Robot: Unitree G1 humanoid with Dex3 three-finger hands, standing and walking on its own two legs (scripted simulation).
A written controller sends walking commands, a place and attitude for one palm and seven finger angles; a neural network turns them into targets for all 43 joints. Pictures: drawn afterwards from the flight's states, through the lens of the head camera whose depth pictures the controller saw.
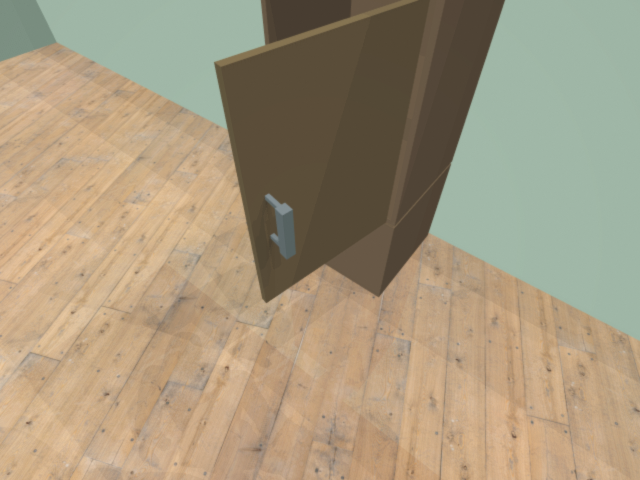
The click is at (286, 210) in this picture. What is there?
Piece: cupboard door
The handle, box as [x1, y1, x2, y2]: [265, 194, 295, 258]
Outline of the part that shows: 267,194 265,195 265,199 275,208 278,232 277,236 274,233 270,236 279,246 280,252 286,258 288,258 295,253 292,209 285,203 281,205 273,197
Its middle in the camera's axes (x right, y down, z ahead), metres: -0.08 -0.02 +0.75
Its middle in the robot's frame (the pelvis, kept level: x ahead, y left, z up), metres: +0.57 +0.11 -0.08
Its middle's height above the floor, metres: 0.70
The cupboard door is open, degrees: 78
